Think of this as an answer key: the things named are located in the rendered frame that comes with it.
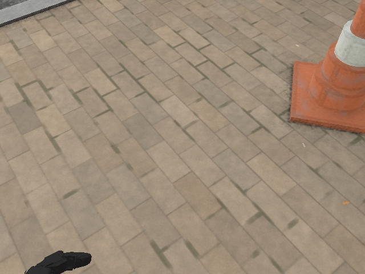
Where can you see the left robot hand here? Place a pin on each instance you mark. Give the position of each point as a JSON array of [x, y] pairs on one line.
[[59, 262]]

